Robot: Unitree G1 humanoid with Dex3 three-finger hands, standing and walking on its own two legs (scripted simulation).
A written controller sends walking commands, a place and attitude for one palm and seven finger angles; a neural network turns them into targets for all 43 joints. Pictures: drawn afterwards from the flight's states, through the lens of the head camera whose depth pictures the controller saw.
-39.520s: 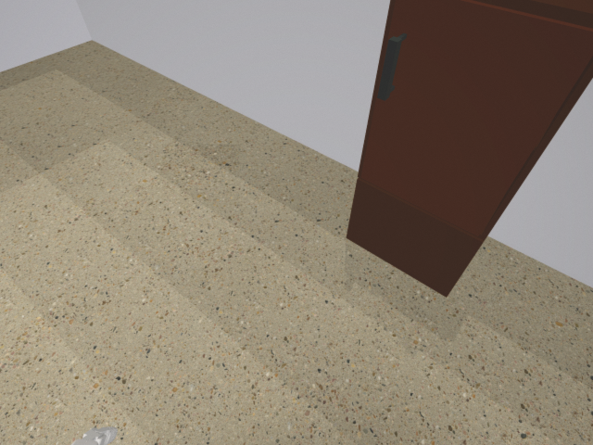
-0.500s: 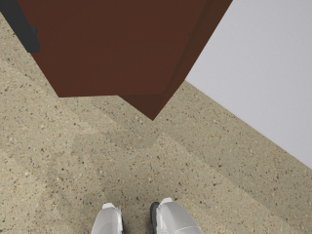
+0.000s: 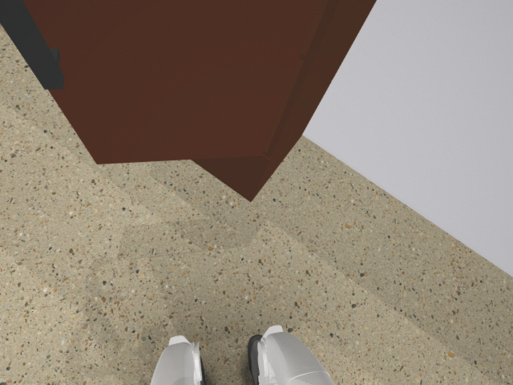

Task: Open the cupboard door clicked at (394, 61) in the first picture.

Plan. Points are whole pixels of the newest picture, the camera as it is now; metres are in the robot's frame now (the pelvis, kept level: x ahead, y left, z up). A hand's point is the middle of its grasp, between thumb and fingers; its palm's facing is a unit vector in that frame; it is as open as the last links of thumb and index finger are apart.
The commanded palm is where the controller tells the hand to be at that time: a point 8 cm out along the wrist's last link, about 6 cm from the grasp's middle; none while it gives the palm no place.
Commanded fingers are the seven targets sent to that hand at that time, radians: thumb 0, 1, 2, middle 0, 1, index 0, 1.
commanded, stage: slide the fingers in behind the handle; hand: left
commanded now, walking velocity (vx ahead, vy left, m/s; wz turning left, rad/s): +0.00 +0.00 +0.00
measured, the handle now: (30, 26) +0.58 +0.24 +0.10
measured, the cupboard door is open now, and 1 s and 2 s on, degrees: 43 43 42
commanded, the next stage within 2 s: close the thumb around the handle in 1.62 s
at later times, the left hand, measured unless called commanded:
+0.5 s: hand out of the picture +0.54 +0.28 +0.11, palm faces +0.03 -1.00 +0.00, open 14.0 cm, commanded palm +0.52 +0.31 +0.10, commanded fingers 0.00 -0.50 0.30 -0.30 -1.20 -0.30 -1.20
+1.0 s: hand (11, 53) +0.54 +0.25 +0.10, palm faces +0.04 -1.00 +0.01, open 14.0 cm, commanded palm +0.52 +0.28 +0.10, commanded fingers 0.00 -0.50 0.30 -0.30 -1.20 -0.30 -1.20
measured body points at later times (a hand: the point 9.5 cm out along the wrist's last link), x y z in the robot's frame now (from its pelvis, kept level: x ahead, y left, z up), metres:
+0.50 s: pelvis +0.00 +0.00 +0.00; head +0.16 +0.04 +0.42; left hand +0.53 +0.33 +0.11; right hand -0.03 -0.27 -0.08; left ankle -0.01 +0.08 -0.67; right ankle +0.01 -0.14 -0.67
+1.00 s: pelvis +0.00 +0.00 +0.00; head +0.16 +0.04 +0.43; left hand +0.53 +0.31 +0.11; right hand -0.02 -0.27 -0.09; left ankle -0.01 +0.08 -0.67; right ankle +0.01 -0.14 -0.67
